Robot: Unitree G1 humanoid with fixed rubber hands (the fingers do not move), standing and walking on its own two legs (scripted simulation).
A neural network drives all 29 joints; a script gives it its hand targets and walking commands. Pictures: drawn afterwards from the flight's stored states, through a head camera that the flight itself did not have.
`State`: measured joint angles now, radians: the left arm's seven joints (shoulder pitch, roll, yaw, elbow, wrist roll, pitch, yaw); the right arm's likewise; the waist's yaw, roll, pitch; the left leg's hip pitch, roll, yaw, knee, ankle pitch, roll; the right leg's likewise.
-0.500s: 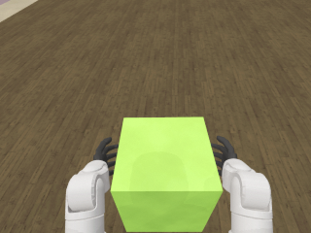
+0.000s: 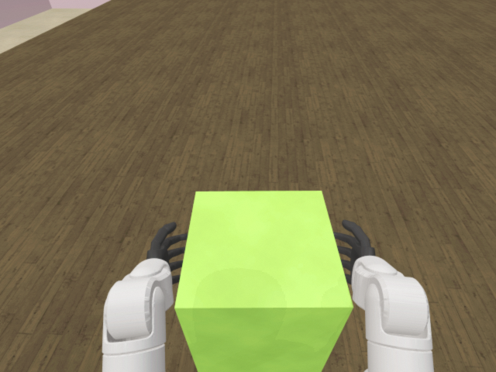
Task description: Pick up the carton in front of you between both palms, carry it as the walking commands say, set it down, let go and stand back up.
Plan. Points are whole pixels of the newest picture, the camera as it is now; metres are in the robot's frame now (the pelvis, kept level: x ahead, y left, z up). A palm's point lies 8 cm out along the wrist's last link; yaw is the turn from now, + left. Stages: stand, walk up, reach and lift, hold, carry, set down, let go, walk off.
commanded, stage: carry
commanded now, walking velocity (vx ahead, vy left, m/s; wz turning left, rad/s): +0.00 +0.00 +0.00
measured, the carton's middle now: (259, 284) +0.29 +0.00 +0.01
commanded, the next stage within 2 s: hold in 1.04 s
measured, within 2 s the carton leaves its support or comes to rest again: neither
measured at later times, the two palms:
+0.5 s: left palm (157, 296) +0.24 +0.15 +0.07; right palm (361, 294) +0.24 -0.15 +0.07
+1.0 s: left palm (161, 299) +0.24 +0.15 +0.05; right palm (358, 296) +0.24 -0.15 +0.05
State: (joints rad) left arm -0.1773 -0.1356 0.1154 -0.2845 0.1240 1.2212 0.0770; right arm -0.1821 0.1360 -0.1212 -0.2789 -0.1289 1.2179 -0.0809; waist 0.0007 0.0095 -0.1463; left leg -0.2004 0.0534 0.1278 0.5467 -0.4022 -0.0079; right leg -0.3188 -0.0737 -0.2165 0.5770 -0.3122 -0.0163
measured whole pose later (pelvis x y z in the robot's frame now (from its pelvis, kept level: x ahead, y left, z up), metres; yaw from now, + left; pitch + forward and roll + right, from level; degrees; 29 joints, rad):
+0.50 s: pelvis -0.03 +0.00 +0.00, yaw +0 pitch +2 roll +0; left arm -0.16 -0.13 0.12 -0.03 0.19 0.98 0.03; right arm -0.16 0.13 -0.13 -0.03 -0.20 0.97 -0.03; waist 0.00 0.01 -0.14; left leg -0.20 0.04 0.13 0.51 -0.34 0.00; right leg -0.31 -0.08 -0.21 0.52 -0.24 -0.02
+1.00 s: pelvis -0.05 +0.00 +0.01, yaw +0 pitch +2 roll +0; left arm -0.25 -0.15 0.20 0.19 0.25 0.72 0.01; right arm -0.25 0.15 -0.20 0.19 -0.26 0.72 -0.01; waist 0.00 0.01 -0.11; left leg -0.25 0.04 0.13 0.52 -0.31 0.01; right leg -0.35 -0.08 -0.21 0.51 -0.20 -0.03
